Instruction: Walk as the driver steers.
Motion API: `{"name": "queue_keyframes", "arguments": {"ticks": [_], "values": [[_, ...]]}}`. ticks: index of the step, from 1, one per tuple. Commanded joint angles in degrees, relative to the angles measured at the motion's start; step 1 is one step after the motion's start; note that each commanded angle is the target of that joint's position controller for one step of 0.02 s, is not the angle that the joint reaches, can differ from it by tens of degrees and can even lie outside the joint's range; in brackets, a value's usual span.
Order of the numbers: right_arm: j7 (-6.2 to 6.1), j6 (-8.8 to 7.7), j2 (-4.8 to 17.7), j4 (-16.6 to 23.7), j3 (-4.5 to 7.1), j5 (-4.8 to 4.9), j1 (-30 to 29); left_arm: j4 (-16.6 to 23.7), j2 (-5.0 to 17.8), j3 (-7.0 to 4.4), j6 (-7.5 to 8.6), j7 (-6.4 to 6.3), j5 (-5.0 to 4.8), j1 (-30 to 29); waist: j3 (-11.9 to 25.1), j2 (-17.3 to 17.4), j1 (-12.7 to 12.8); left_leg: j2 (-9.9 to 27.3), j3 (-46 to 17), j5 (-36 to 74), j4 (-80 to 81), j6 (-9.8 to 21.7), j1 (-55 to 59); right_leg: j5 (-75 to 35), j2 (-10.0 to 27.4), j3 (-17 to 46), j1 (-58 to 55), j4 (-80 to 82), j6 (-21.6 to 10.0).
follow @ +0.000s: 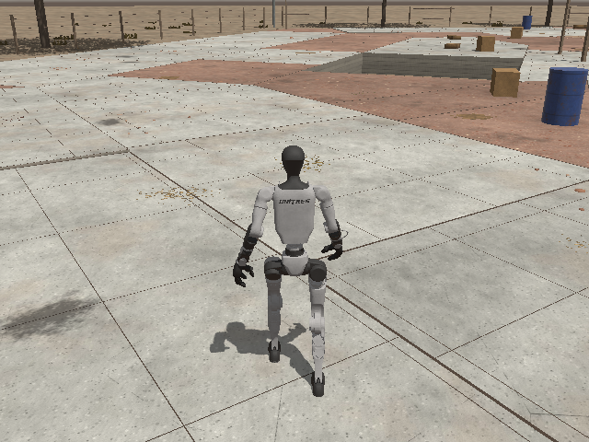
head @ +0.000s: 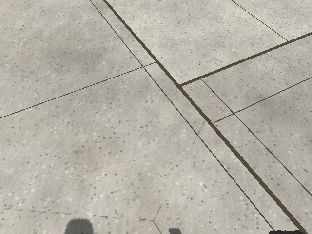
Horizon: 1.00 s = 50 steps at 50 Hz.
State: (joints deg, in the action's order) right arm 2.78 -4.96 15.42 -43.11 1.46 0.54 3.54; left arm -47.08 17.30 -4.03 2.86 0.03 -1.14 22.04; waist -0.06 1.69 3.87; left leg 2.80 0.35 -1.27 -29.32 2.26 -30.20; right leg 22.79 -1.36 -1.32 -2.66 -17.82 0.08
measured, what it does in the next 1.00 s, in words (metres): walks ahead: left foot, then right foot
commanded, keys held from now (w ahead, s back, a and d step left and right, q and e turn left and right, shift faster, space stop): w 0.48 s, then w+q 0.52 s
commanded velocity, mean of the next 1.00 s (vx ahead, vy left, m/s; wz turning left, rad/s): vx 0.50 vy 0.00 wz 0.18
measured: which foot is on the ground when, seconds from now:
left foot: up 0.00-0.00, down 0.02-0.56, up 0.58-1.00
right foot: down 0.00-0.04, up 0.06-0.54, down 0.56-1.00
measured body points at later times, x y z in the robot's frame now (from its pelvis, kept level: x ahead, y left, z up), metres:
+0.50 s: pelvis +0.27 +0.00 +0.01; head +0.30 +0.00 +0.46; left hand +0.49 +0.23 -0.08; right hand +0.27 -0.28 -0.12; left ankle +0.14 +0.12 -0.73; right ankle +0.44 -0.13 -0.70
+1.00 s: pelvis +0.54 -0.01 +0.01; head +0.56 +0.01 +0.46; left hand +0.50 +0.27 -0.12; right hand +0.78 -0.20 -0.09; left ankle +0.68 +0.17 -0.69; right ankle +0.44 -0.13 -0.73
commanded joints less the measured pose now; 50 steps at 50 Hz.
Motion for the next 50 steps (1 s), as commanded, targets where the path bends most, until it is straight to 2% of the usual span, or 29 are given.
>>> {"name": "queue_keyframes", "arguments": {"ticks": [1, 2, 3, 4, 5, 6, 7, 9, 11, 14, 17, 20, 23, 25, 26, 27, 28, 29, 30, 31, 32, 33, 35, 36, 38, 40, 44, 47, 50], "values": [[-0.82, -0.75, 12.56, -1.06, 4.63, -0.53, 16.25, 3.25, 6.46, -0.92, -0.19, -0.78, 0.88, -1.3, 11.02, -2.44, -10.45, 2.96, -3.09, 0.5, -1.29, 5.2, 26.68, -36.23, 9.53, 1.91, 9.61, -23.08, -5.66], [-1.04, -0.34, 18.62, -1.98, 6.06, -1.08, 21.59, 4.56, 0.74, 0.89, 0.88, -0.32, 1.09, 6.27, 19.41, 11.79, -8.27, 17.16, -29.3, -9.83, 1.99, 14.91, 49.03, -12.01, 0.09, -0.3, 33.2, -46.41, -0.89], [-0.76, -0.24, 14.05, -2.3, 4.84, 0.0, 23.42, 3.82, 2.78, 0.66, 2.02, -0.13, 0.67, 3.81, 22.18, 13.32, -10.4, 18.9, -43.55, -20.38, 11.55, 16.06, 51.6, 10.44, -1.9, 7.62, 41.84, -54.09, -0.95], [-0.85, -0.36, 11.54, -1.8, 3.88, 0.22, 19.43, 5.25, 7.2, -0.56, 2.65, 0.26, -0.95, -1.44, 13.39, 8.78, -10.16, 17.65, -36.42, -25.17, 12.63, 12.99, 45.35, 7.47, 1.73, 8.37, 47.38, -57.62, -1.9], [-0.99, -0.23, 10.08, -0.86, 3.4, -0.13, 15.2, 6.36, 7.16, -0.4, 2.83, 0.15, -1.09, -5.55, 7.96, 4.5, -8.95, 15.67, -29.54, -22.66, 13.35, 11.23, 37.22, 2.32, 4.82, 6.4, 47.34, -55.66, -2.56], [-0.94, -0.18, 8.52, -0.49, 2.89, -0.62, 11.93, 6.71, 6.73, -0.47, 2.7, -0.05, -0.18, -7.44, 3.7, 2.5, -7.38, 13.72, -24.38, -17.87, 15.02, 10.87, 29.43, -1.67, 6.77, 5.56, 45.62, -52.0, -2.48], [-0.91, -0.48, 6.97, -0.17, 2.37, -1.19, 9.99, 6.42, 6.25, -0.75, 2.17, -0.19, 0.27, -6.55, 2.31, 3.85, -5.3, 11.87, -20.75, -13.28, 16.58, 10.23, 24.2, -4.68, 8.58, 6.1, 41.75, -48.88, -2.4], [-0.89, -0.98, 6.6, -0.42, 2.31, -1.09, 8.97, 5.26, 4.31, -0.55, 1.05, -0.25, 0.4, -3.91, 2.11, 4.65, -3.46, 10.14, -16.07, -7.77, 19.27, 10.74, 19.86, -7.18, 9.16, 5.52, 37.67, -46.25, -1.57], [-1.27, -1.38, 7.97, -1.32, 2.7, -0.85, 9.8, 5.76, 3.47, -0.37, 0.55, -0.46, 0.75, -5.61, 0.74, 3.32, -3.25, 10.04, -12.67, -2.45, 21.14, 11.65, 18.98, -10.91, 9.53, 5.06, 39.43, -42.39, -0.32], [-2.07, -1.01, 8.93, -2.64, 2.99, -0.59, 11.86, 6.99, 2.51, -0.03, 0.84, -0.38, 1.04, -10.84, -0.62, 1.64, -4.58, 9.07, -8.4, 2.29, 22.1, 10.9, 21.19, -19.8, 9.59, 4.57, 42.16, -32.53, 0.91], [-2.54, -0.51, 9.67, -3.82, 3.08, -0.08, 14.1, 8.12, 1.06, 0.56, 1.47, 0.32, 0.78, -16.52, -1.88, 1.69, -6.74, 7.53, -4.63, 2.61, 22.27, 9.33, 22.24, -27.3, 7.91, 2.74, 39.9, -21.93, 0.98], [-2.65, 0.21, 10.39, -5.52, 3.29, 0.32, 17.39, 9.6, 0.92, 0.82, 1.94, 1.22, 0.29, -21.57, -3.4, 1.58, -8.8, 8.95, -4.51, 1.24, 21.21, 9.24, 25.75, -28.5, 6.53, 1.8, 39.36, -16.06, 0.65], [-2.91, 1.23, 10.93, -6.76, 3.67, 0.65, 18.46, 10.96, 1.8, 0.71, 2.38, 2.2, 0.13, -23.84, -4.25, 2.16, -8.57, 11.68, -5.56, 3.9, 18.25, 8.5, 31.38, -23.98, 5.83, 2.27, 40.25, -12.59, -1.16], [-3.16, 1.79, 11.49, -7.09, 4.0, 0.85, 17.94, 10.73, 3.18, 0.22, 2.66, 2.46, 0.32, -21.78, -3.02, 2.89, -6.69, 12.48, -6.44, 10.36, 14.57, 7.48, 33.25, -19.73, 4.71, 1.83, 35.83, -10.98, -2.69], [-3.25, 2.05, 11.84, -6.98, 4.06, 0.97, 16.69, 9.73, 4.39, -0.49, 2.84, 2.31, 0.53, -17.56, -0.68, 3.19, -3.79, 11.38, -5.9, 18.55, 9.69, 6.65, 32.77, -18.8, 3.06, 0.5, 29.17, -9.47, -3.68], [-3.28, 2.26, 10.65, -6.73, 3.57, 0.75, 16.11, 7.12, 6.93, -1.89, 2.93, 1.82, 0.77, -8.91, 4.92, 2.11, 0.38, 8.23, -4.09, 23.02, -0.07, 5.16, 29.6, -19.99, 2.21, -0.34, 16.41, -8.85, -5.22], [-3.25, 2.11, 7.33, -5.2, 2.2, -0.52, 16.33, 5.31, 11.2, -3.16, 2.82, 1.13, 1.58, 1.56, 14.21, -3.46, 4.1, 4.45, -1.74, 9.54, -17.28, 2.95, 18.15, -21.74, 11.94, 9.56, -1.96, -11.55, -8.63], [-2.84, 0.87, 0.3, -4.51, 0.19, -0.24, 24.26, 4.22, 15.49, -4.0, 2.39, 1.1, 1.7, 3.99, 21.54, -19.19, 0.21, -5.77, -1.0, -27.92, -37.04, -0.67, -4.55, -10.54, 25.3, 35.57, -20.72, -5.83, -17.2], [-2.59, -0.04, 6.69, -5.62, 1.64, 1.17, 21.09, 4.67, 9.45, -2.56, 2.3, 1.0, 1.25, 4.33, 20.83, -13.85, 3.03, -3.57, -8.42, -31.95, -44.13, -0.47, -10.47, -1.84, 24.84, 40.15, -18.78, -1.13, -16.36], [-2.46, -0.46, 9.79, -3.87, 2.69, 2.36, 15.7, 4.91, 7.15, -1.72, 2.43, 0.69, 1.2, 0.41, 12.02, -10.9, 2.81, -0.95, -7.79, -27.21, -45.41, 0.05, -13.94, -2.56, 23.21, 31.34, -11.76, 0.13, -13.67], [-2.72, -0.47, 9.28, -3.27, 2.71, 2.09, 12.75, 5.15, 5.85, -1.25, 2.52, 0.57, 1.36, -3.46, 7.72, -7.37, 1.2, 1.82, -6.41, -22.09, -43.54, -0.09, -12.51, -6.69, 21.09, 24.8, -4.25, 1.7, -12.27], [-2.9, -0.09, 8.72, -3.14, 3.0, 1.34, 11.52, 5.06, 4.06, -0.79, 2.72, 0.68, 1.49, -6.46, 4.05, -6.64, -0.33, 3.32, -6.36, -18.68, -40.56, -0.38, -10.72, -10.7, 19.09, 19.71, 2.03, 3.83, -11.49], [-2.93, 1.52, 6.6, -3.87, 3.18, 1.45, 14.11, 4.56, 2.53, -0.55, 3.54, 0.8, 1.99, -9.22, 2.19, -7.94, -3.21, 5.05, -6.77, -14.97, -37.9, -0.87, -5.11, -15.43, 17.06, 12.79, 8.63, 7.56, -10.77], [-2.96, 2.23, 5.35, -3.93, 3.09, 1.5, 14.5, 4.06, 2.59, -0.66, 3.9, 0.78, 1.89, -9.7, 1.34, -7.22, -3.87, 5.22, -6.6, -14.35, -37.06, -1.17, -4.71, -17.97, 16.91, 10.09, 10.18, 8.82, -11.02], [-3.08, 3.18, 4.29, -2.92, 3.1, 1.21, 12.86, 3.0, 3.81, -1.14, 4.31, 0.51, 2.01, -9.81, -0.58, -5.8, -4.43, 5.46, -6.96, -11.06, -34.5, -1.79, -6.99, -22.39, 17.01, 5.65, 11.31, 10.34, -11.2], [-2.91, 3.37, 4.03, -1.89, 3.18, 0.9, 10.62, 2.01, 4.61, -1.48, 4.19, 0.03, 2.22, -9.15, -1.63, -5.05, -4.14, 5.29, -7.23, -5.73, -29.6, -2.34, -9.63, -25.05, 16.53, 1.55, 10.1, 10.91, -10.99], [-1.47, 2.78, 2.67, 0.3, 2.59, 0.63, 3.98, 0.9, 6.06, -1.83, 3.51, -0.75, 1.87, -8.27, -3.47, -4.23, -1.96, 4.32, -2.91, 4.45, -16.19, -1.91, -7.88, -26.46, 14.89, -5.91, 8.62, 11.65, -9.31], [-0.49, 2.72, 2.04, 2.96, 2.14, 0.59, -1.61, -0.65, 7.28, -2.32, 2.53, -1.03, 1.2, -5.18, -5.32, -3.35, 0.24, 3.73, -0.43, 4.2, -10.35, -0.78, -9.4, -28.22, 16.66, -8.19, 3.2, 10.53, -9.05], [0.45, 2.85, 2.84, 5.29, 2.4, 0.7, -3.83, -1.63, 8.44, -2.81, 1.12, -1.08, 0.32, -4.2, -5.58, -4.17, -0.09, 2.19, 2.05, -1.62, -7.37, 1.21, -9.58, -37.12, 18.41, -9.93, -3.0, 6.22, -7.95]]}}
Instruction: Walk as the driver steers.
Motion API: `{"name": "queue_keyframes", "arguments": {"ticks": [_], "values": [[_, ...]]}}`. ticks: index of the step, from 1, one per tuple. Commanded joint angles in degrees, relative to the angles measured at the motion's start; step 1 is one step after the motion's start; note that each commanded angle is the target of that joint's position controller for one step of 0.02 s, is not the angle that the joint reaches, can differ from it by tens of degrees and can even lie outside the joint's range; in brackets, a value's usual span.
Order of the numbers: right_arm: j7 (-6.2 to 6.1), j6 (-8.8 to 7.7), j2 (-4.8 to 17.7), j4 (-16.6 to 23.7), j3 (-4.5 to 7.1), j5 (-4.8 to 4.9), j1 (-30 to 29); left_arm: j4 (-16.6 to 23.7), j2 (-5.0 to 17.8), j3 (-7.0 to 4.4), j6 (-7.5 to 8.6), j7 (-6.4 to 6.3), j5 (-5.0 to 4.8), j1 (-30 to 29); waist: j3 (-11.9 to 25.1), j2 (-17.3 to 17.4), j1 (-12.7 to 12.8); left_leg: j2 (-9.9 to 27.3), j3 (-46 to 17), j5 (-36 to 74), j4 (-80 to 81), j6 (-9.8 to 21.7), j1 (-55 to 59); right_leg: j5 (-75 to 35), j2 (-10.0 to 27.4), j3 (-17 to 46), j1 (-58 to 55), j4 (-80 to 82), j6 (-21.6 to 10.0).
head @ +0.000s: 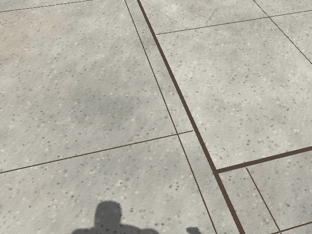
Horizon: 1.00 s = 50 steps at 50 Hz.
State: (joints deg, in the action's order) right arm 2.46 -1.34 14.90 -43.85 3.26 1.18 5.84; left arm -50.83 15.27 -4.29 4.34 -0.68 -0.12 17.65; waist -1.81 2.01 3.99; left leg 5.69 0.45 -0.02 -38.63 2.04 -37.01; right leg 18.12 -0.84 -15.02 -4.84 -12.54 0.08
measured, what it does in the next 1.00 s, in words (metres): walks ahead: left foot, then right foot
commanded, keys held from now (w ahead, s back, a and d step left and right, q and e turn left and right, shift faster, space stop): w+q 0.54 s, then w+e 0.46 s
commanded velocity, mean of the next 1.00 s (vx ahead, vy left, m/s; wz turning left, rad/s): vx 0.50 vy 0.00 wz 0.27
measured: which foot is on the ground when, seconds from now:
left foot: up 0.00-0.08, down 0.10-0.60, up 0.62-1.00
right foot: down 0.00-0.08, up 0.10-0.56, down 0.58-1.00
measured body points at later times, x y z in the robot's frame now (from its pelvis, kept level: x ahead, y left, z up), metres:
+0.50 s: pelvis +0.29 +0.04 +0.01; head +0.32 +0.07 +0.45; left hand +0.45 +0.34 -0.08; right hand +0.41 -0.23 -0.10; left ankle +0.18 +0.11 -0.74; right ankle +0.51 -0.06 -0.70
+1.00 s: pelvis +0.55 +0.12 +0.00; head +0.58 +0.13 +0.45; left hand +0.46 +0.39 -0.13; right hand +0.86 -0.03 -0.05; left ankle +0.63 +0.27 -0.73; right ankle +0.51 -0.03 -0.74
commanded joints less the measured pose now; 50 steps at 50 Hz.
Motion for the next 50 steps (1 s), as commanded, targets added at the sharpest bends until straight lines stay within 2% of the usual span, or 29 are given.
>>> {"name": "queue_keyframes", "arguments": {"ticks": [1, 3, 4, 5, 6, 7, 8, 9, 10, 11, 14, 16, 20, 22, 25, 27, 28, 29, 30, 31, 32, 33, 34, 35, 37, 41, 46, 48, 50], "values": [[0.98, -0.67, 4.12, 6.44, 1.01, 0.06, -5.31, 2.25, 11.26, -2.76, -0.78, -0.51, -0.91, -0.51, -2.67, -5.37, -1.33, -2.25, 3.5, -5.68, 2.25, 2.46, -0.16, -41.41, 17.99, 2.92, -1.9, -2.12, -7.31], [0.99, -0.33, 6.83, 5.67, 2.59, 0.26, 1.47, 2.68, 12.86, -3.18, -1.74, -0.89, -1.34, -1.96, 2.22, -7.38, -5.87, -6.6, 6.66, -11.37, 1.91, 5.01, 9.9, -58.9, 17.48, 1.67, -2.31, -13.76, -5.96], [0.53, -0.27, 9.48, 3.65, 4.24, 0.4, 9.9, 2.99, 12.94, -3.06, -2.1, -1.01, -1.64, -3.28, 6.48, -6.49, -10.79, -9.06, 6.99, -8.65, 5.72, 7.04, 21.92, -58.78, 15.56, 0.38, 1.7, -25.09, -4.32], [-0.68, 0.29, 14.3, 1.31, 6.36, 0.41, 19.18, 3.78, 11.26, -2.33, -1.74, -1.18, -0.63, -2.81, 11.5, -1.48, -14.58, -5.23, -2.04, -7.82, 7.87, 9.98, 39.33, -42.94, 13.07, 0.34, 14.94, -42.04, -1.53], [-1.18, -0.04, 20.13, 1.5, 7.05, 0.79, 17.27, 6.9, 2.17, 0.35, -0.18, -0.39, 1.51, 2.04, 14.63, 13.5, -6.98, 9.02, -34.08, -15.68, 12.9, 20.21, 56.55, 12.12, 0.79, 5.16, 41.2, -61.8, 2.15], [-0.77, -1.06, 16.3, 3.47, 5.67, 0.05, 18.79, 7.81, 5.64, 0.24, 2.39, 0.49, -0.67, -2.78, 22.15, 7.31, -10.44, 13.43, -48.74, -22.15, 21.29, 23.17, 60.49, 16.83, -1.0, 19.27, 48.06, -68.53, 1.31], [-0.62, -1.91, 12.76, 3.11, 4.7, -0.39, 16.98, 9.52, 8.34, -0.45, 3.75, 1.03, -2.79, -8.29, 14.68, 4.38, -11.3, 12.08, -40.75, -18.18, 22.6, 20.0, 56.22, 11.47, 2.02, 20.3, 52.82, -67.42, -0.26], [-0.65, -2.4, 10.95, 3.46, 4.18, -0.04, 13.64, 9.49, 7.95, -0.24, 4.46, 0.84, -2.24, -9.02, 9.81, 0.4, -8.91, 9.49, -33.34, -12.99, 22.22, 17.79, 48.1, 6.34, 4.67, 20.17, 51.1, -62.37, -1.2], [-0.75, -2.5, 9.04, 4.27, 3.61, -0.09, 9.51, 8.74, 8.24, -0.61, 4.52, 0.41, -0.62, -8.94, 6.71, -1.48, -6.42, 7.24, -27.93, -6.91, 22.56, 16.2, 40.07, 3.46, 6.41, 20.06, 47.18, -57.18, -0.93], [-1.02, -2.58, 7.49, 5.39, 2.98, -0.72, 7.11, 8.33, 8.95, -1.09, 3.9, 0.37, 0.08, -7.84, 5.76, -0.84, -4.42, 5.72, -24.65, -1.91, 23.71, 15.61, 34.82, 1.4, 7.57, 20.49, 42.96, -54.33, -0.6], [-1.88, -2.79, 8.85, 5.77, 3.2, -0.53, 7.31, 8.83, 7.18, -0.95, 1.92, 0.38, 0.89, -7.61, 4.13, -0.89, -2.91, 4.0, -20.08, 5.61, 25.93, 15.84, 27.33, -1.65, 7.38, 18.99, 39.48, -46.8, 1.94], [-2.75, -2.7, 10.53, 5.33, 3.66, -0.37, 9.09, 10.34, 5.73, -0.39, 1.45, 0.27, 1.09, -11.76, 2.39, -0.48, -3.98, 2.13, -17.07, 6.28, 26.46, 14.71, 24.65, -8.31, 6.24, 18.07, 39.97, -38.82, 3.48], [-3.42, -1.95, 10.75, 4.58, 3.79, -0.04, 12.27, 12.6, 4.05, 0.5, 1.82, 1.1, 0.44, -19.73, 1.22, 2.08, -7.42, -1.32, -14.57, -1.36, 25.32, 10.85, 21.6, -22.82, 2.42, 17.28, 34.44, -22.27, 3.87], [-3.42, -1.7, 10.75, 3.8, 3.84, 0.22, 14.28, 13.71, 4.83, 0.36, 2.12, 1.51, -0.17, -22.13, 1.04, 2.72, -8.4, -0.26, -17.03, -4.15, 23.92, 10.29, 23.0, -24.08, 1.51, 18.05, 33.12, -19.09, 3.5], [-3.74, -1.17, 10.02, 3.4, 3.72, 0.33, 15.46, 14.3, 6.98, -0.33, 2.89, 2.15, -0.36, -22.29, 1.39, 3.74, -7.82, 1.79, -22.19, -5.62, 18.7, 9.49, 28.78, -19.22, 1.09, 19.73, 32.64, -15.34, 1.94], [-3.91, -0.78, 9.92, 3.78, 3.77, 0.16, 14.35, 13.42, 8.18, -1.01, 3.54, 2.18, -0.43, -18.26, 2.29, 5.69, -5.31, 2.01, -24.46, -2.79, 14.67, 8.47, 30.1, -14.82, 0.73, 18.98, 27.68, -13.69, 0.09], [-3.83, -0.81, 8.23, 3.89, 3.1, -0.21, 13.71, 11.61, 9.32, -1.69, 3.84, 2.03, 0.03, -12.38, 5.21, 5.55, -2.47, 0.17, -22.11, 2.28, 9.82, 7.07, 30.25, -16.12, 0.97, 17.55, 20.57, -12.04, -1.63], [-3.57, -1.05, 5.21, 4.45, 1.9, -0.91, 14.03, 10.37, 11.52, -2.28, 4.08, 1.83, 1.2, -4.63, 12.23, 2.75, 0.63, -2.53, -18.28, 0.76, -2.76, 5.14, 25.98, -15.19, 7.58, 23.19, 7.56, -14.13, -5.28], [-3.58, -1.64, 2.23, 4.86, 0.98, 0.21, 22.09, 8.25, 16.54, -3.67, 3.5, 1.8, 2.1, 3.31, 20.45, -12.52, -0.9, -10.75, -10.79, -14.53, -22.82, 0.19, 7.59, -5.73, 19.16, 46.87, -12.61, -11.5, -15.1], [-3.6, -2.12, 4.74, 4.18, 0.9, 0.82, 23.81, 6.44, 13.81, -3.25, 3.12, 2.57, 0.09, 5.34, 19.68, -19.42, -0.55, -11.04, -10.94, -33.65, -32.45, -0.91, -3.5, 8.14, 23.02, 63.13, -15.32, -4.44, -18.44], [-3.34, -2.31, 8.78, 4.61, 1.74, 0.88, 18.01, 7.33, 9.5, -1.92, 2.79, 2.57, -0.98, 1.86, 11.04, -12.65, 0.31, -7.81, -11.74, -30.09, -36.37, -0.72, -8.16, 13.19, 21.09, 57.95, -9.18, -3.24, -16.42], [-3.25, -2.56, 9.26, 5.81, 1.71, 0.05, 12.18, 8.24, 7.95, -1.25, 2.14, 2.46, -0.54, -1.57, 6.22, -7.7, 0.08, -5.28, -8.66, -25.72, -35.5, -0.5, -7.97, 9.68, 18.36, 50.31, -2.05, -2.83, -14.64], [-3.17, -3.13, 8.79, 7.01, 1.72, -0.97, 8.41, 8.47, 7.34, -0.86, 1.62, 2.44, -0.06, -3.81, 2.26, -5.49, -0.83, -3.62, -7.05, -22.57, -31.63, -0.38, -7.23, 3.16, 16.11, 45.37, 4.8, -1.71, -14.32], [-3.1, -3.49, 8.17, 7.32, 1.86, -1.6, 7.47, 8.7, 6.49, -0.36, 1.53, 2.36, 0.29, -4.73, 1.25, -5.48, -2.08, -2.01, -6.89, -20.22, -27.44, -0.37, -4.31, -3.19, 14.05, 42.07, 8.98, -0.82, -13.69], [-2.86, -3.83, 5.93, 7.62, 1.42, -1.68, 8.35, 8.5, 6.37, -0.17, 1.41, 2.17, 0.0, -4.43, 2.39, -7.65, -3.61, -1.53, -5.5, -19.78, -20.84, -1.18, -0.04, -11.28, 11.67, 38.43, 12.11, 0.17, -13.92], [-2.4, -4.3, 2.85, 9.5, -0.19, -1.75, 1.91, 7.69, 10.31, -1.48, 0.76, 0.96, -1.18, -2.44, 2.36, -7.56, -2.32, -3.31, -2.87, -11.12, -3.15, -3.28, 7.07, -16.21, 9.49, 31.86, 17.9, 1.3, -13.68], [-1.69, -5.01, 4.88, 11.08, 0.24, -0.51, -4.5, 6.36, 10.56, -1.65, -0.62, 0.48, -1.8, 2.88, 1.96, -7.5, -0.44, -6.07, -3.88, -1.51, 8.15, -4.13, 14.63, -11.99, 9.61, 33.71, 18.26, -1.44, -11.39], [-1.75, -5.41, 6.12, 11.04, 0.9, -0.3, -3.54, 6.41, 10.59, -1.7, -1.07, 0.27, -1.76, 3.09, 2.18, -7.89, -2.14, -6.05, -3.97, -2.36, 11.55, -3.1, 19.61, -9.09, 9.7, 35.75, 18.26, -4.35, -9.86], [-2.41, -5.59, 8.37, 9.39, 2.2, -0.74, 3.66, 7.01, 8.07, -0.95, -1.1, 0.2, -1.24, 2.56, 5.05, -7.63, -6.4, -3.65, -4.79, -5.02, 14.02, -0.61, 31.77, -8.82, 6.07, 34.54, 22.05, -12.47, -6.99]]}}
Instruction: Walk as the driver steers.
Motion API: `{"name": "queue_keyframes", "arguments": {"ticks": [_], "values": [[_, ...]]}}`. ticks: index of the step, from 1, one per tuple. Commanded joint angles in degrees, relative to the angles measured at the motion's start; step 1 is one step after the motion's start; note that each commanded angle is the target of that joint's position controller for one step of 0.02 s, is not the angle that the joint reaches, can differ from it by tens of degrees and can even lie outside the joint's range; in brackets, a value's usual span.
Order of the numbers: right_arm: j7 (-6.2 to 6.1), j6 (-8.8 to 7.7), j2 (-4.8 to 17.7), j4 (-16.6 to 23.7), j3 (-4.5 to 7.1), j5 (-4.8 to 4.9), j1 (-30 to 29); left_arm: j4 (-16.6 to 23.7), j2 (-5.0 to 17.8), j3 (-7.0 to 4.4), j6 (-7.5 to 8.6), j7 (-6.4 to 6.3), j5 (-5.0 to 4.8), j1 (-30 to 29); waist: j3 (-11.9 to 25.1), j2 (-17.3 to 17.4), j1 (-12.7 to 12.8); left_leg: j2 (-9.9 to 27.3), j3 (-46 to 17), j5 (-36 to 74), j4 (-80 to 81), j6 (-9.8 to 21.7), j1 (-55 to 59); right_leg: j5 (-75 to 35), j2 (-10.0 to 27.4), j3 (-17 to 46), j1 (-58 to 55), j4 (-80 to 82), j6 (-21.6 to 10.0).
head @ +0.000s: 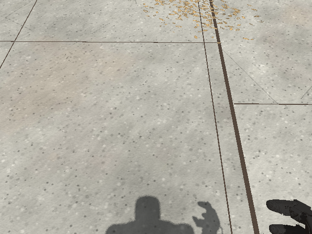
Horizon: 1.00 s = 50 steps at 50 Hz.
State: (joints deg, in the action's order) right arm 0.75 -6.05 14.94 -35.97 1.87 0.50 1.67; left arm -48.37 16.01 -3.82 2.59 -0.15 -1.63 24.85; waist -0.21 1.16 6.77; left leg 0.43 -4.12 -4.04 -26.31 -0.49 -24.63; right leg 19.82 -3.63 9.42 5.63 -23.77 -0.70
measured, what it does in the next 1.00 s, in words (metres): walks ahead, turning right: left foot, then right foot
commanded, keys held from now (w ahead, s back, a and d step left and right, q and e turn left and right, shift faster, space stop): w+e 0.56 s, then w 0.44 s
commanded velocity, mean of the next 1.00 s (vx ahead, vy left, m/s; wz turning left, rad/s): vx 0.50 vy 0.00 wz -0.41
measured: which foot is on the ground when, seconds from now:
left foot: up 0.00-0.00, down 0.02-0.50, up 0.52-1.00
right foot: down 0.00-0.02, up 0.04-0.48, down 0.50-1.00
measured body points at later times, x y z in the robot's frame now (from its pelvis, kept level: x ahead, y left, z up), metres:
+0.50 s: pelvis +0.25 -0.05 -0.02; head +0.29 -0.07 +0.43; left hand +0.55 +0.10 -0.08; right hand +0.17 -0.34 -0.14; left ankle +0.11 +0.13 -0.73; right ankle +0.34 -0.18 -0.74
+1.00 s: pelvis +0.52 -0.13 -0.01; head +0.54 -0.15 +0.44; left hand +0.67 +0.12 -0.12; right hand +0.62 -0.44 -0.09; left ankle +0.71 -0.09 -0.73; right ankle +0.34 -0.18 -0.74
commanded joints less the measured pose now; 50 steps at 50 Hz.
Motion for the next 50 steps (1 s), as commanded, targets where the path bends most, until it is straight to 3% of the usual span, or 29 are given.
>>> {"name": "queue_keyframes", "arguments": {"ticks": [1, 2, 3, 4, 5, 6, 8, 12, 15, 20, 22, 23, 24, 25, 26, 27, 28, 29, 30, 31, 33, 36, 40, 45, 48, 49, 50], "values": [[-1.33, -0.84, 11.86, 0.55, 4.61, -0.97, 16.58, 5.93, 3.6, -0.15, 1.01, -0.17, 1.08, -5.6, 9.94, -0.56, -13.23, 11.37, -9.28, -4.94, 1.89, 5.54, 31.6, -4.55, 5.12, 5.08, 18.12, -16.99, -3.73], [-1.23, 0.34, 16.26, -0.79, 5.62, -1.52, 20.72, 8.05, 0.67, 0.8, 1.85, -0.37, 0.0, -0.01, 15.36, 15.82, -11.22, 23.58, -31.15, -16.92, 7.01, 13.42, 43.14, 13.39, -0.38, -2.65, 33.96, -33.27, -1.28], [-0.85, 0.52, 12.85, -1.59, 5.08, -0.78, 20.82, 7.59, 5.84, -0.21, 1.91, -0.55, -0.97, -0.16, 11.92, 14.09, -11.59, 24.37, -38.21, -27.49, 9.6, 14.87, 40.53, 13.38, 3.59, -2.02, 41.2, -42.81, -0.61], [-0.84, 0.44, 9.25, -1.42, 4.05, -0.43, 18.86, 7.73, 8.32, -1.0, 1.6, -0.47, -0.8, -3.94, 5.97, 8.96, -12.11, 21.76, -30.51, -25.69, 10.06, 13.12, 35.78, 8.22, 5.54, -1.54, 43.01, -46.13, -0.46], [-0.72, 0.42, 7.42, -1.31, 3.38, -0.69, 15.88, 7.64, 7.92, -1.14, 1.23, -0.42, -0.31, -5.76, 3.07, 5.94, -10.95, 18.82, -23.03, -18.44, 10.99, 11.62, 30.64, 4.03, 6.94, -2.44, 41.36, -46.09, -0.03], [-0.57, 0.45, 6.06, -1.57, 2.97, -1.04, 13.39, 8.01, 7.33, -1.27, 0.98, -0.29, 0.14, -7.0, 1.02, 5.43, -9.7, 16.9, -18.12, -12.43, 12.24, 11.14, 26.64, 1.07, 8.13, -2.6, 40.23, -44.46, 0.26], [-0.51, 0.14, 5.15, -2.24, 2.8, -1.27, 10.99, 8.88, 5.3, -1.16, 0.05, 0.29, -0.04, -8.04, -1.02, 6.27, -7.82, 14.72, -10.21, -4.05, 15.02, 10.38, 20.75, -2.16, 9.96, -3.24, 36.85, -41.92, 0.67], [-0.8, -0.41, 7.59, -4.17, 3.88, -0.95, 11.35, 11.42, 3.04, -0.42, -0.71, 1.05, 0.45, -11.98, -1.41, 3.39, -7.51, 14.76, -1.42, 5.63, 17.59, 11.64, 19.49, -9.55, 10.61, -4.3, 37.01, -34.1, 2.19], [-1.12, -0.07, 9.34, -5.33, 4.33, -0.72, 11.73, 12.77, 2.25, 0.24, -0.4, 2.14, 0.43, -16.45, -2.05, 2.48, -8.83, 13.53, 5.12, 7.73, 17.89, 10.34, 19.34, -18.59, 10.02, -6.4, 33.81, -23.6, 1.58], [-1.26, 0.99, 12.18, -7.76, 5.2, 0.67, 15.17, 16.34, 3.38, 0.21, -0.5, 3.56, 0.32, -23.94, -4.09, 1.95, -10.48, 15.56, 10.08, 10.53, 15.93, 8.1, 24.85, -18.1, 8.45, -9.83, 31.65, -14.2, -1.46], [-1.43, 1.73, 13.73, -8.15, 5.66, 1.07, 15.43, 17.25, 4.87, -0.49, -0.72, 3.83, 0.57, -23.53, -2.69, 2.99, -9.09, 15.89, 12.3, 24.83, 10.37, 6.88, 27.66, -12.46, 5.83, -12.61, 27.73, -12.71, -3.64], [-1.63, 2.17, 14.71, -8.17, 5.93, 1.28, 15.47, 16.95, 6.23, -1.27, -0.94, 3.76, 0.74, -20.69, -0.23, 3.93, -7.1, 15.54, 13.57, 34.94, 4.54, 6.18, 28.19, -9.61, 3.49, -14.54, 22.63, -12.5, -4.96], [-1.84, 2.66, 14.76, -8.05, 5.83, 1.46, 14.97, 15.14, 8.41, -2.67, -1.13, 3.48, 0.63, -13.07, 3.87, 3.3, -2.54, 14.03, 15.54, 40.44, -5.88, 4.84, 25.98, -11.13, 0.79, -15.91, 12.06, -9.63, -6.81], [-2.15, 2.59, 13.09, -7.68, 5.06, 0.77, 16.09, 12.46, 12.18, -4.68, -1.63, 2.54, 0.41, -3.12, 9.02, 0.93, 1.89, 11.88, 16.3, 33.4, -20.39, 2.62, 15.94, -13.07, 0.81, -12.33, -4.68, -8.63, -9.12], [-1.6, 1.71, 5.66, -4.48, 2.56, -1.99, 20.77, 12.19, 19.48, -5.99, -1.73, 1.53, -0.14, -1.47, 13.49, -15.05, -2.61, 3.32, 15.51, -14.58, -42.87, -1.33, -9.89, -8.64, 16.47, 16.4, -25.1, -6.25, -18.07], [-0.9, -0.43, 6.82, -3.53, 1.91, -1.07, 18.56, 14.53, 17.8, -4.92, -0.79, 1.84, 0.06, -0.28, 24.17, -12.89, -0.89, -2.17, 1.17, -31.41, -52.54, -1.4, -18.21, 1.04, 23.3, 39.66, -30.84, 3.95, -23.96], [-0.36, -1.43, 11.05, -1.99, 3.12, 1.46, 11.87, 13.63, 13.72, -3.68, -0.02, 2.24, 0.61, -1.42, 17.23, -7.47, 0.85, 0.93, -1.47, -26.24, -53.38, -0.36, -23.55, 0.14, 21.59, 32.32, -26.92, 6.26, -20.19], [-0.37, -2.0, 10.39, -1.81, 2.69, 1.66, 10.6, 13.17, 11.85, -3.08, 0.42, 2.17, 0.59, -3.99, 10.68, -5.66, -1.05, 3.36, -0.4, -21.03, -49.15, 0.51, -23.28, -3.98, 19.49, 24.15, -18.58, 6.34, -18.08], [-0.87, -2.03, 9.99, -2.83, 2.69, 0.34, 10.88, 13.6, 9.82, -2.4, 0.52, 1.98, 0.75, -8.15, 6.96, -2.44, -3.67, 5.69, -0.04, -17.2, -44.47, 0.34, -19.84, -9.8, 17.33, 18.04, -10.2, 6.35, -16.19], [-1.07, -1.46, 10.43, -3.44, 3.06, -0.4, 11.99, 14.29, 7.93, -1.67, 0.63, 1.84, 1.41, -11.12, 5.14, -3.53, -5.96, 7.29, -0.18, -14.72, -41.05, 0.06, -15.17, -16.51, 15.63, 13.67, -3.51, 7.39, -15.35], [-0.9, -0.03, 9.35, -4.25, 2.99, -0.71, 13.91, 14.29, 7.12, -1.33, 1.07, 1.63, 1.91, -12.83, 4.72, -4.78, -7.87, 7.77, 0.46, -12.5, -38.27, -0.95, -10.3, -22.65, 14.3, 10.18, 2.87, 9.84, -15.72], [-1.09, 1.12, 7.01, -3.63, 2.26, -1.09, 10.98, 12.15, 8.31, -1.52, 1.78, 0.94, 1.61, -10.96, 2.14, -4.14, -7.36, 7.56, 1.41, -5.95, -30.79, -2.74, -11.29, -26.42, 13.22, 4.63, 6.4, 12.43, -15.64], [-0.41, 0.66, 5.36, -2.26, 1.47, -0.7, 3.4, 9.93, 8.69, -1.44, 1.66, 0.25, 1.22, -8.24, -0.42, -4.55, -4.22, 5.84, 1.91, 8.89, -14.98, -2.65, -10.43, -21.32, 11.01, 0.2, 5.72, 13.31, -12.52], [1.09, -0.13, 5.8, -0.15, 1.3, 0.16, -3.5, 6.59, 9.73, -1.7, 1.22, 0.19, 0.67, -3.5, -3.48, -4.57, -1.49, 3.81, 2.01, 10.07, -5.47, -0.7, -11.01, -17.79, 14.59, 2.31, -0.68, 11.57, -12.06], [1.77, -0.47, 6.8, 0.32, 1.62, 0.02, -2.71, 5.29, 10.32, -2.04, 0.44, -0.15, 0.64, -2.65, -3.17, -5.69, -2.72, 2.83, 2.27, 3.37, -2.56, 1.73, -9.93, -23.83, 17.02, 3.83, -6.34, 7.93, -10.65], [1.79, -0.56, 7.35, -0.05, 1.87, 0.0, -0.85, 5.14, 10.63, -2.15, 0.18, -0.24, 0.63, -3.03, -2.22, -6.34, -3.87, 1.91, 3.24, 1.0, -2.01, 2.64, -6.83, -29.0, 16.88, 3.65, -7.14, 5.78, -9.97], [1.55, -0.64, 8.46, -1.24, 2.57, -0.13, 3.74, 5.24, 10.71, -2.09, -0.06, -0.31, 0.63, -4.12, 0.51, -6.3, -6.73, 0.13, 5.08, 0.61, -0.35, 4.0, 0.25, -38.4, 15.12, 2.06, -6.88, 0.43, -8.87]]}}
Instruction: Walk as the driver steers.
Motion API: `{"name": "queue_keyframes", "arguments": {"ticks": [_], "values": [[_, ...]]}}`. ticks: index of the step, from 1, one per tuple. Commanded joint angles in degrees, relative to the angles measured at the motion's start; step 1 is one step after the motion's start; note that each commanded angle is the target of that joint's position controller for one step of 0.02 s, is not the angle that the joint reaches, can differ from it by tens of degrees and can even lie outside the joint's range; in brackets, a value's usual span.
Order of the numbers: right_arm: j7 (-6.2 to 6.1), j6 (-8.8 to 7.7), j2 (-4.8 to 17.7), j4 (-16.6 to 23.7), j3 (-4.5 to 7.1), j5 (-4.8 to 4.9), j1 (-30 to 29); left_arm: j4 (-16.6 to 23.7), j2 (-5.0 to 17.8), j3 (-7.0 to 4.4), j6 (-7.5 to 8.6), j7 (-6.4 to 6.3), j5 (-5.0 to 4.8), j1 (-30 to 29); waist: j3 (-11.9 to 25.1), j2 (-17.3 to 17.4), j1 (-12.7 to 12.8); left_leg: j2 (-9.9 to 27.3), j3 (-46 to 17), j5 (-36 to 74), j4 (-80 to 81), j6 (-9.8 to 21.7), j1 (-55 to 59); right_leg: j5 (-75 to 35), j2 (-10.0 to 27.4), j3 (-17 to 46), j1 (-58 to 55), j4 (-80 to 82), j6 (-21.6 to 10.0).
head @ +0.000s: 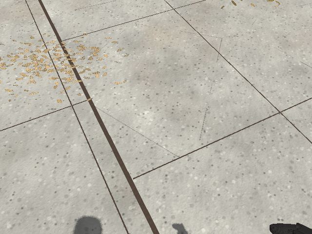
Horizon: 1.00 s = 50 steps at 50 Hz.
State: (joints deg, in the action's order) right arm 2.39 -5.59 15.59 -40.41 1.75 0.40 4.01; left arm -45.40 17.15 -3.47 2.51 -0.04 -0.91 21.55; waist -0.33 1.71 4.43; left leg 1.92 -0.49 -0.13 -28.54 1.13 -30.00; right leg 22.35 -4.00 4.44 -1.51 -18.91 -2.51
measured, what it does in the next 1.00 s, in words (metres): walks ahead: left foot, then right foot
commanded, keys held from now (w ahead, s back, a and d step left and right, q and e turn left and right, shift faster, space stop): w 0.74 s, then w+q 0.26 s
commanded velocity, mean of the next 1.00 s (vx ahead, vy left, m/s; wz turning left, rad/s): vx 0.50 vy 0.00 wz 0.04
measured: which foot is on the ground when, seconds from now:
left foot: up 0.00-0.00, down 0.02-0.58, up 0.60-1.00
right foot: down 0.00-0.04, up 0.06-0.54, down 0.56-1.00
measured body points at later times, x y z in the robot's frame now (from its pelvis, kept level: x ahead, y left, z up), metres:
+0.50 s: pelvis +0.27 +0.01 +0.01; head +0.30 +0.01 +0.45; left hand +0.50 +0.23 -0.07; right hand +0.27 -0.28 -0.12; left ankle +0.15 +0.12 -0.73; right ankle +0.44 -0.13 -0.71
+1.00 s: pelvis +0.55 -0.02 +0.01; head +0.57 -0.01 +0.46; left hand +0.56 +0.27 -0.12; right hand +0.75 -0.24 -0.09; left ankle +0.73 +0.14 -0.69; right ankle +0.44 -0.12 -0.73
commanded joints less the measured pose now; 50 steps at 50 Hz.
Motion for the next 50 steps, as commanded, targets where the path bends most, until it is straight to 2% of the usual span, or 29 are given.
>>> {"name": "queue_keyframes", "arguments": {"ticks": [1, 2, 3, 4, 5, 6, 7, 8, 11, 14, 18, 21, 23, 25, 26, 27, 28, 29, 30, 31, 32, 33, 34, 36, 38, 40, 43, 45, 50], "values": [[-0.49, -1.16, 10.26, 1.12, 3.85, -0.33, 9.35, 2.52, 8.11, -1.79, -0.12, -0.48, 0.35, -0.9, 6.83, -5.62, -8.06, -0.38, 0.94, -1.03, 1.03, 4.53, 18.28, -44.37, 12.2, 4.41, 3.66, -14.57, -5.38], [-0.79, -1.11, 14.51, 0.12, 4.8, -1.05, 18.47, 3.9, 4.85, -0.46, 0.13, -0.58, 1.75, 1.33, 16.37, 1.77, -10.24, 10.91, -12.4, 0.82, -1.8, 9.58, 37.17, -29.03, 7.22, 1.72, 16.66, -32.76, -2.79], [-0.33, -0.63, 16.02, -1.85, 5.31, -0.6, 21.91, 3.89, 0.64, 0.68, 1.21, -0.3, 0.57, 7.56, 21.76, 17.36, -7.96, 20.01, -37.89, -14.65, 6.54, 16.77, 51.81, 8.85, -1.47, 0.84, 36.34, -49.39, 0.64], [-0.29, -0.51, 10.78, -1.59, 3.87, 0.61, 21.54, 3.71, 6.36, -0.32, 1.85, -0.01, -0.42, 3.01, 17.51, 10.23, -10.31, 19.0, -39.9, -25.76, 10.65, 14.7, 49.84, 10.31, 1.62, 5.5, 43.1, -54.62, 0.26], [-0.59, -0.26, 9.12, -1.03, 3.22, 0.49, 17.18, 5.4, 8.34, -0.94, 2.21, 0.21, -1.18, -2.94, 9.39, 5.91, -10.02, 17.54, -32.08, -24.89, 11.88, 12.52, 42.39, 4.86, 4.57, 3.32, 45.9, -54.37, -0.04], [-0.68, -0.01, 8.53, -0.42, 2.86, -0.24, 13.68, 6.07, 7.78, -0.78, 2.37, 0.11, -0.62, -6.16, 4.86, 1.5, -8.73, 15.38, -26.41, -18.86, 13.12, 11.75, 34.77, 0.19, 7.04, 1.35, 44.5, -51.97, 0.13], [-0.67, 0.03, 7.52, -0.24, 2.51, -0.73, 11.47, 6.28, 7.13, -0.95, 2.35, 0.12, 0.11, -7.04, 2.09, 1.01, -7.19, 13.56, -22.57, -13.31, 14.64, 11.83, 29.21, -2.94, 8.76, 0.94, 42.78, -48.59, 0.51], [-0.71, -0.18, 6.7, -0.15, 2.15, -1.19, 10.37, 5.98, 6.32, -1.01, 2.07, 0.18, 0.25, -5.79, 1.91, 2.57, -5.55, 12.08, -19.8, -9.31, 15.98, 11.6, 25.84, -4.96, 10.07, 1.03, 39.51, -46.72, 0.82], [-0.79, -0.75, 7.16, -1.15, 2.27, -0.43, 10.26, 5.33, 3.91, -0.59, 1.02, 0.03, 0.43, -4.53, 1.18, 3.27, -4.07, 10.68, -13.81, -2.22, 19.17, 12.71, 21.79, -7.29, 10.93, -0.41, 37.77, -41.84, 2.41], [-1.44, -0.46, 8.8, -2.49, 2.74, -0.3, 11.67, 6.82, 2.88, -0.17, 1.04, -0.06, 0.84, -9.85, -0.64, 1.7, -5.14, 9.86, -9.39, 2.37, 20.99, 12.53, 22.03, -15.7, 11.44, -1.09, 40.59, -32.63, 3.83], [-1.95, 0.24, 9.72, -4.32, 2.85, 0.32, 14.75, 8.34, 1.26, 0.51, 1.95, 0.77, 0.55, -17.35, -2.0, 1.6, -7.94, 7.6, -4.09, 3.28, 21.11, 10.34, 22.5, -27.03, 9.4, -3.26, 36.95, -18.63, 3.77], [-2.08, 1.0, 10.31, -6.22, 3.02, 0.63, 18.0, 9.88, 1.47, 0.58, 2.43, 1.63, 0.07, -22.17, -3.26, 1.57, -9.59, 9.65, -4.65, 2.62, 19.79, 10.27, 26.54, -27.91, 8.26, -3.57, 36.99, -13.8, 3.08], [-2.3, 1.72, 10.71, -7.15, 3.26, 0.79, 18.77, 10.85, 2.08, 0.44, 2.7, 2.28, -0.05, -23.88, -3.76, 1.95, -9.31, 11.61, -5.41, 4.76, 17.78, 9.72, 30.65, -24.64, 7.84, -3.17, 37.99, -11.57, 1.8], [-2.64, 2.35, 11.41, -7.64, 3.61, 0.92, 18.38, 10.83, 3.18, 0.08, 2.9, 2.7, 0.07, -22.67, -2.79, 2.62, -7.73, 12.81, -5.72, 10.14, 14.65, 8.71, 33.71, -20.3, 7.01, -3.56, 35.52, -9.97, 0.23], [-2.81, 2.6, 11.98, -7.59, 3.78, 0.93, 17.49, 10.13, 4.26, -0.44, 2.97, 2.66, 0.22, -19.76, -0.92, 3.29, -5.81, 12.4, -5.13, 17.97, 11.13, 8.02, 34.23, -18.45, 5.65, -4.77, 30.81, -9.3, -0.76], [-2.96, 2.93, 11.77, -7.46, 3.64, 0.93, 16.36, 8.16, 5.99, -1.5, 2.98, 2.38, 0.44, -13.13, 3.21, 2.91, -2.0, 10.27, -3.09, 26.04, 3.39, 6.76, 32.99, -19.2, 3.96, -6.52, 21.2, -7.66, -2.31], [-3.13, 2.99, 9.8, -6.75, 2.75, 0.28, 16.4, 5.65, 9.02, -2.79, 2.86, 1.8, 0.74, -3.67, 10.43, 1.28, 1.91, 7.4, -0.98, 22.36, -8.9, 4.9, 25.99, -21.09, 7.03, -3.72, 5.65, -9.75, -4.76], [-2.75, 1.96, 4.15, -5.1, 0.84, -0.66, 22.49, 4.75, 15.08, -4.15, 2.53, 1.36, 1.65, 3.24, 20.19, -10.26, 1.09, -0.09, 1.87, -0.24, -31.23, 1.01, 3.91, -18.09, 21.98, 18.47, -18.62, -10.98, -13.02], [-2.33, 0.79, 3.64, -6.05, 0.43, -0.11, 22.82, 3.66, 12.26, -3.52, 2.14, 1.45, 0.48, 5.49, 24.92, -17.06, 1.76, -5.3, -3.9, -32.71, -42.38, -0.05, -7.7, -7.24, 26.87, 37.29, -23.63, -1.22, -17.16], [-1.85, -0.1, 9.34, -4.74, 1.98, 1.48, 17.48, 4.03, 9.01, -2.29, 2.09, 1.38, 0.13, 2.06, 15.95, -11.65, 2.25, -1.43, -6.45, -31.15, -46.46, 0.85, -13.67, -0.18, 24.87, 32.07, -17.15, 1.18, -14.18], [-1.71, -0.49, 9.67, -3.22, 2.03, 2.05, 12.5, 4.66, 7.52, -1.72, 2.0, 1.22, 0.32, -2.2, 9.0, -8.47, 1.04, 1.47, -4.46, -25.91, -44.84, 1.41, -14.47, -1.39, 22.69, 24.62, -8.54, 2.58, -12.29], [-1.83, -0.4, 9.03, -2.86, 2.03, 1.24, 10.47, 4.79, 6.1, -1.17, 2.06, 1.39, 0.8, -5.66, 3.98, -5.27, -0.8, 3.51, -3.35, -21.68, -41.24, 1.1, -12.76, -6.05, 20.45, 19.2, -0.12, 4.82, -11.58], [-2.01, 0.1, 8.64, -3.17, 2.36, 0.51, 11.11, 4.99, 4.63, -0.75, 2.44, 1.52, 1.28, -7.94, 2.27, -6.11, -2.91, 5.34, -3.87, -18.52, -37.79, 0.77, -9.18, -10.53, 18.56, 15.57, 5.44, 6.51, -10.85], [-2.12, 1.31, 6.36, -4.39, 2.05, 0.3, 13.92, 4.61, 4.29, -0.75, 3.05, 1.7, 1.25, -9.48, 1.71, -7.13, -5.2, 6.11, -3.53, -15.78, -35.2, -0.27, -4.45, -15.64, 16.71, 11.03, 10.92, 9.51, -11.13], [-2.39, 2.13, 5.4, -4.13, 1.88, 0.16, 12.91, 3.44, 5.53, -1.13, 3.69, 1.49, 1.14, -9.02, 0.47, -6.25, -5.78, 6.47, -3.24, -12.2, -31.81, -1.48, -5.9, -20.16, 16.64, 6.87, 12.4, 11.37, -11.78], [-2.38, 2.33, 5.06, -3.34, 1.79, 0.19, 9.54, 2.12, 6.31, -1.42, 3.84, 0.96, 1.46, -7.69, -0.82, -5.17, -4.8, 6.74, -3.7, -5.79, -26.24, -2.23, -8.6, -22.55, 16.42, 3.06, 11.4, 12.46, -11.25], [-1.7, 1.9, 4.11, -2.36, 1.51, 0.5, 4.91, 0.77, 6.97, -1.45, 3.72, 0.44, 1.49, -6.55, -1.88, -4.75, -2.93, 5.13, -2.97, 3.91, -16.01, -1.8, -7.32, -24.42, 14.8, -3.29, 10.42, 13.05, -8.85], [-1.19, 1.69, 3.4, -1.11, 1.19, 0.66, 1.2, -0.36, 7.69, -1.58, 3.62, 0.18, 1.33, -4.95, -2.8, -4.27, -1.28, 4.05, -1.75, 7.29, -11.0, -1.28, -6.41, -24.02, 15.3, -5.71, 8.78, 13.61, -8.12], [0.47, 1.68, 3.36, 2.6, 1.05, 0.76, -4.67, -3.17, 8.34, -2.01, 1.88, -0.17, 0.56, -1.87, -4.57, -3.65, 0.46, 2.66, -0.46, 2.17, -4.99, 1.18, -10.62, -29.47, 19.04, -8.47, -3.16, 9.64, -6.75]]}}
